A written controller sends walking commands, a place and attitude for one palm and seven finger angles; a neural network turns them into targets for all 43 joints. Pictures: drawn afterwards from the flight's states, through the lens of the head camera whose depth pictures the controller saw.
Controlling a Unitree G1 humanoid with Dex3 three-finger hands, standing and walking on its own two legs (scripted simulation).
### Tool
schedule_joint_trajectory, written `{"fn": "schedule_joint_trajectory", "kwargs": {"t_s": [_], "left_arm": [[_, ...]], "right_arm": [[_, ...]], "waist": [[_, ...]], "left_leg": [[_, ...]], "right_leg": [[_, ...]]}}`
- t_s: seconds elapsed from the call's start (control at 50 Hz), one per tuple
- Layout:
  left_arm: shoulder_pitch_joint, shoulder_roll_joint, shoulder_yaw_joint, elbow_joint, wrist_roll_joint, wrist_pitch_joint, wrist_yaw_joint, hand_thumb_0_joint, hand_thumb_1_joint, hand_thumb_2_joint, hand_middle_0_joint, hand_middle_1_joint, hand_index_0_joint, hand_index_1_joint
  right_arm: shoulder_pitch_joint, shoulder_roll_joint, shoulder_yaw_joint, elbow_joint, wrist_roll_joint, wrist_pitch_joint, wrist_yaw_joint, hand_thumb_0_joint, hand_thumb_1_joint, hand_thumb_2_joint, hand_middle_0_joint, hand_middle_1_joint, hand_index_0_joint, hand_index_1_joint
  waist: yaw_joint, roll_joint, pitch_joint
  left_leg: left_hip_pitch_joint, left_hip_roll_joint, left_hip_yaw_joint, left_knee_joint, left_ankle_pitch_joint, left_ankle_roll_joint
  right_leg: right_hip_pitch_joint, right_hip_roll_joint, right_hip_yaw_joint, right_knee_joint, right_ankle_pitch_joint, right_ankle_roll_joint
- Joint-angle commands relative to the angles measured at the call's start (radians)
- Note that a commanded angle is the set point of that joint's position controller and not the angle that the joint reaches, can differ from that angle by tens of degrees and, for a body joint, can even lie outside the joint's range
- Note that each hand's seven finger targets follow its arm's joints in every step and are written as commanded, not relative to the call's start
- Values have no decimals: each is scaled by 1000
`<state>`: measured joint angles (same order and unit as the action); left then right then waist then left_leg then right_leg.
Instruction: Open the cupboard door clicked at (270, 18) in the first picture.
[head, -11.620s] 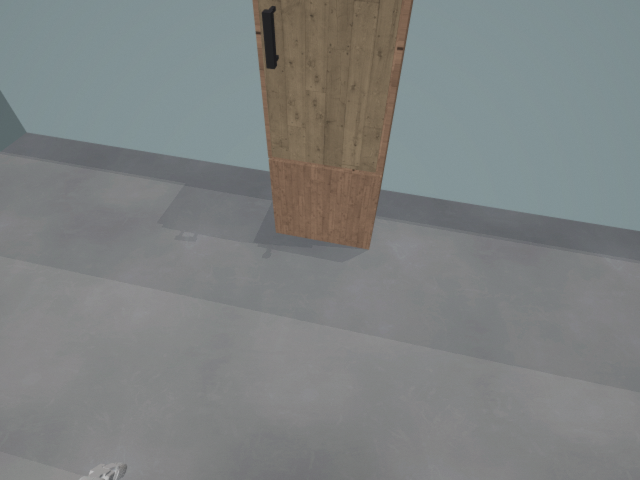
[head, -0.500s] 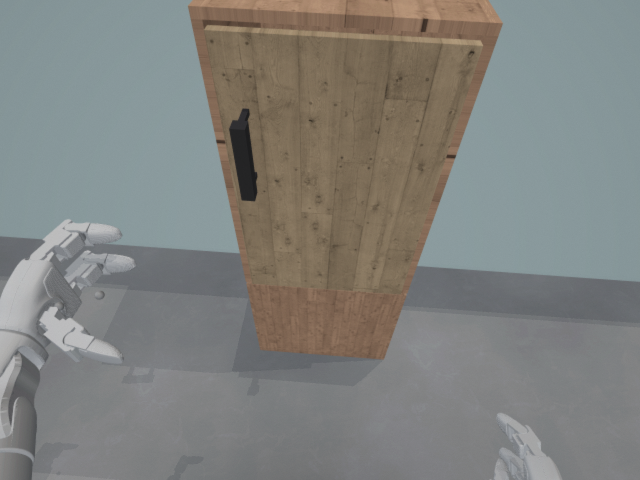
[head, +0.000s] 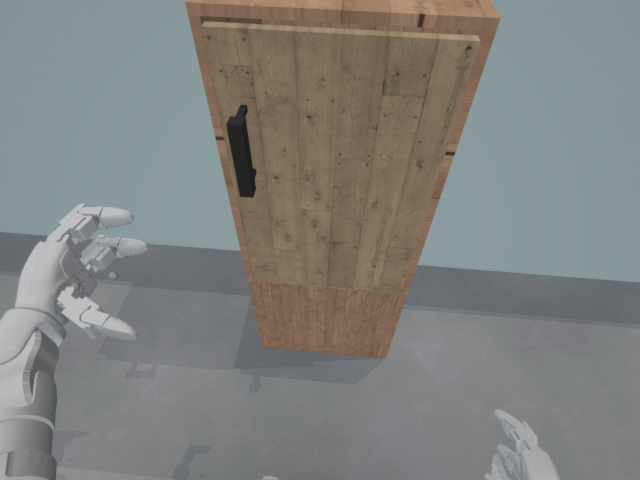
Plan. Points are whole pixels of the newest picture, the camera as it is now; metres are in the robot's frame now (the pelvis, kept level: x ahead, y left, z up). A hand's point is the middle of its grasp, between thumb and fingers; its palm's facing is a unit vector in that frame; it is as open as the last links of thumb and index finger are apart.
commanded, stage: move the hooked fingers beside the handle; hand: left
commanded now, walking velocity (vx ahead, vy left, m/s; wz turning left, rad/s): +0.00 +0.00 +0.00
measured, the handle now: (245, 152) +0.58 +0.17 +0.09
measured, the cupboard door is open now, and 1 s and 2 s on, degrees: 0 0 0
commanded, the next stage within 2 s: none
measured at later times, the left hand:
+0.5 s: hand (151, 227) +0.39 +0.25 +0.10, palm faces -0.03 -1.00 +0.00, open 14.0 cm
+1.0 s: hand (185, 186) +0.48 +0.23 +0.10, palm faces -0.03 -1.00 +0.00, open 14.0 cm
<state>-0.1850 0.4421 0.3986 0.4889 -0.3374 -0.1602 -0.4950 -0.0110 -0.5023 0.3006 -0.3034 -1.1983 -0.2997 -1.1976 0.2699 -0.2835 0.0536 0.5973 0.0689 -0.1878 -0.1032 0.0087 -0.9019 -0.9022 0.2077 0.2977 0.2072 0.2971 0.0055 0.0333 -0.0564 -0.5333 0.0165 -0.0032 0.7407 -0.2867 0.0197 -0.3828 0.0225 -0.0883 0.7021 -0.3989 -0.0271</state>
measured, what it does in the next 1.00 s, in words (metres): stands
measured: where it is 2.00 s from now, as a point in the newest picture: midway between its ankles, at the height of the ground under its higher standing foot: outside the picture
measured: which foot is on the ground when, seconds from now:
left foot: down 0.00-1.00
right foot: down 0.00-1.00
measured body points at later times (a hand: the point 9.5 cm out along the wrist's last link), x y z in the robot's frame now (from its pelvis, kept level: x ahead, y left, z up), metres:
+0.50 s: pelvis +0.01 +0.01 +0.00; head +0.05 +0.02 +0.44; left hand +0.39 +0.31 +0.10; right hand +0.10 -0.26 -0.10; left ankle +0.06 +0.11 -0.71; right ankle -0.02 -0.10 -0.71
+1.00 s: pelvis +0.01 +0.01 -0.01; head +0.09 +0.03 +0.43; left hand +0.47 +0.29 +0.10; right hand +0.04 -0.27 -0.12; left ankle +0.06 +0.11 -0.71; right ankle -0.02 -0.10 -0.71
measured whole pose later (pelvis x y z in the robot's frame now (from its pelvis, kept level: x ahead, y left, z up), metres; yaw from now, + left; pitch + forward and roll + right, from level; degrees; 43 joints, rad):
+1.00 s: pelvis +0.01 +0.01 -0.01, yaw -2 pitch +13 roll -2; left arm -0.79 0.57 0.40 1.11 -0.17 -0.29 -0.39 -0.01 -0.50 0.30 -0.30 -1.20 -0.30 -1.20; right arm 0.38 -0.29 0.04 0.65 0.04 -0.01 -0.06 0.00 -0.90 -0.90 0.21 0.30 0.21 0.30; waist -0.12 0.01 -0.07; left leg -0.74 0.03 0.02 0.83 -0.33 0.03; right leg -0.59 0.03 -0.06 0.79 -0.43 -0.02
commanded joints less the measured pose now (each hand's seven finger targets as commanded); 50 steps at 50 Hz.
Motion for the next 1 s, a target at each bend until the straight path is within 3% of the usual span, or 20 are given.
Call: {"fn": "schedule_joint_trajectory", "kwargs": {"t_s": [0.0, 0.04, 0.18, 0.22, 0.3, 0.34, 0.36, 0.48, 0.58, 0.66, 0.68, 0.7, 0.74, 0.76, 0.82, 0.86, 0.88, 0.94, 0.96, 0.98], "left_arm": [[-416, 284, 54, -145, -2, -67, 11, 0, -500, 300, -300, -1200, -300, -1200], [-441, 273, 38, -119, 7, -72, 17, 0, -500, 300, -300, -1200, -300, -1200], [-434, 326, 92, -14, 17, -76, 33, 0, -500, 300, -300, -1200, -300, -1200], [-501, 313, 67, -28, 29, -86, 37, 0, -500, 300, -300, -1200, -300, -1200], [-509, 306, 69, -18, 25, -103, 43, 0, -500, 300, -300, -1200, -300, -1200], [-574, 269, 26, -3, 33, -106, 46, 0, -500, 300, -300, -1200, -300, -1200], [-604, 282, 32, 2, 32, -110, 50, 0, -500, 300, -300, -1200, -300, -1200], [-690, 296, 28, 52, 65, -126, 79, 0, -500, 300, -300, -1200, -300, -1200], [-772, 286, 6, 136, 85, -142, 101, 0, -500, 300, -300, -1200, -300, -1200], [-850, 319, 19, 226, 102, -151, 114, 0, -500, 300, -300, -1200, -300, -1200], [-841, 318, 17, 251, 109, -152, 114, 0, -500, 300, -300, -1200, -300, -1200], [-884, 310, 0, 258, 113, -156, 114, 0, -500, 300, -300, -1200, -300, -1200], [-924, 355, 27, 304, 123, -169, 117, 0, -500, 300, -300, -1200, -300, -1200], [-935, 362, 34, 335, 124, -175, 119, 0, -500, 300, -300, -1200, -300, -1200], [-1007, 334, -2, 341, 135, -198, 116, 0, -500, 300, -300, -1200, -300, -1200], [-1020, 391, 43, 368, 134, -207, 116, 0, -500, 300, -300, -1200, -300, -1200], [-1005, 385, 38, 394, 138, -202, 111, 0, -500, 300, -300, -1200, -300, -1200], [-1048, 404, 31, 446, 153, -193, 108, 0, -500, 300, -300, -1200, -300, -1200], [-1066, 409, 38, 450, 150, -193, 110, 0, -500, 300, -300, -1200, -300, -1200], [-1073, 456, 68, 453, 158, -197, 112, 0, -500, 300, -300, -1200, -300, -1200]], "right_arm": [[-30, -140, -61, -128, 1, -36, -18, 0, -900, -900, 200, 300, 200, 300], [-25, -141, -62, -127, 0, -29, -16, 0, -900, -900, 200, 300, 200, 300], [3, -148, -67, -138, -2, 6, 1, 0, -900, -900, 200, 300, 200, 300], [15, -146, -70, -134, -3, 14, 5, 0, -900, -900, 200, 300, 200, 300], [36, -152, -78, -130, -5, 30, 10, 0, -900, -900, 200, 300, 200, 300], [43, -151, -79, -122, -3, 37, 9, 0, -900, -900, 200, 300, 200, 300], [50, -156, -79, -115, -4, 40, 7, 0, -900, -900, 200, 300, 200, 300], [76, -161, -83, -97, -11, 60, 11, 0, -900, -900, 200, 300, 200, 300], [92, -163, -81, -82, -14, 80, 17, 0, -900, -900, 200, 300, 200, 300], [117, -171, -81, -68, -20, 99, 18, 0, -900, -900, 200, 300, 200, 300], [121, -170, -82, -70, -19, 103, 20, 0, -900, -900, 200, 300, 200, 300], [125, -170, -81, -66, -19, 107, 21, 0, -900, -900, 200, 300, 200, 300], [139, -175, -81, -56, -23, 117, 22, 0, -900, -900, 200, 300, 200, 300], [148, -176, -81, -53, -24, 122, 21, 0, -900, -900, 200, 300, 200, 300], [162, -174, -84, -42, -27, 129, 26, 0, -900, -900, 200, 300, 200, 300], [182, -183, -86, -31, -31, 141, 25, 0, -900, -900, 200, 300, 200, 300], [182, -182, -87, -36, -28, 145, 26, 0, -900, -900, 200, 300, 200, 300], [198, -184, -85, -29, -28, 161, 27, 0, -900, -900, 200, 300, 200, 300], [207, -184, -84, -26, -31, 164, 26, 0, -900, -900, 200, 300, 200, 300], [217, -191, -87, -25, -30, 170, 25, 0, -900, -900, 200, 300, 200, 300]], "waist": [[-34, 67, -215], [-37, 54, -219], [-11, 18, -254], [-24, 65, -270], [-31, 45, -281], [-53, 49, -263], [-55, 30, -265], [-61, 79, -323], [-74, 72, -309], [-86, 40, -305], [-81, 49, -322], [-95, 66, -324], [-97, 63, -321], [-101, 32, -315], [-116, 99, -364], [-114, 58, -390], [-116, 64, -405], [-130, 77, -361], [-135, 57, -369], [-129, 56, -398]], "left_leg": [[246, -20, -35, -89, 76, 24], [252, -18, -37, -92, 84, 24], [208, -18, -23, -79, 142, 25], [235, -16, -27, -76, 160, 23], [251, -11, -32, -71, 172, 23], [258, -9, -36, -72, 152, 24], [252, -9, -42, -69, 150, 25], [305, -2, -57, -61, 183, 18], [292, 4, -70, -60, 169, 14], [261, 4, -70, -47, 171, 17], [267, 5, -68, -44, 180, 15], [271, 6, -66, -38, 177, 15], [246, 6, -66, -30, 163, 16], [232, 7, -68, -23, 173, 19], [271, 9, -68, -7, 190, 16], [255, 11, -73, 7, 225, 18], [252, 9, -62, 13, 222, 20], [200, 9, -57, 19, 196, 23], [190, 8, -53, 28, 209, 27], [193, 11, -56, 32, 223, 26]], "right_leg": [[-96, 2, 83, -138, 156, 10], [-101, 4, 76, -134, 166, 10], [-58, 7, 78, -106, 249, 9], [-80, 10, 70, -95, 261, 7], [-99, 19, 64, -91, 263, 5], [-137, 20, 59, -93, 236, 6], [-130, 22, 59, -92, 230, 3], [-167, 21, 54, -77, 228, -1], [-200, 22, 48, -69, 203, -1], [-205, 22, 49, -62, 205, -2], [-211, 22, 51, -57, 212, 0], [-229, 21, 52, -55, 208, 2], [-230, 21, 55, -51, 199, 2], [-228, 24, 54, -47, 207, 0], [-265, 24, 58, -35, 211, 4], [-244, 27, 57, -23, 240, 1], [-248, 28, 65, -23, 248, 8], [-267, 28, 66, -22, 236, 10], [-254, 30, 68, -19, 253, 10], [-249, 31, 71, -13, 266, 12]]}}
